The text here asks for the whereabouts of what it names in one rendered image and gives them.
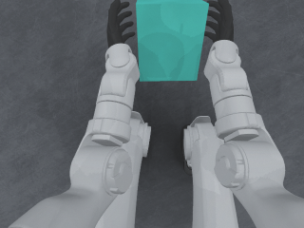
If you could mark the right robot thigh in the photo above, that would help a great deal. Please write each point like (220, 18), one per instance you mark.
(213, 204)

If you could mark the robot right hand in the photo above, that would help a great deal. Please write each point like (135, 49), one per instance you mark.
(224, 29)

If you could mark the left robot shin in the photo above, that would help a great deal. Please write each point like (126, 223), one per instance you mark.
(137, 115)

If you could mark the robot right upper arm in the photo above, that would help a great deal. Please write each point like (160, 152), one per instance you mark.
(255, 171)

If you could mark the left robot forearm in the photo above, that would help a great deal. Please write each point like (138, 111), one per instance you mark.
(110, 125)

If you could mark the right robot forearm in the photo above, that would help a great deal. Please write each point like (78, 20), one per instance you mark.
(232, 99)

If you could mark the robot left hand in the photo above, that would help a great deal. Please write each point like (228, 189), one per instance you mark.
(114, 30)

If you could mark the carton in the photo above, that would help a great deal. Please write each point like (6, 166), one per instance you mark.
(170, 37)

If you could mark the robot left upper arm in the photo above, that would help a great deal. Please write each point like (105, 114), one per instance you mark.
(98, 174)

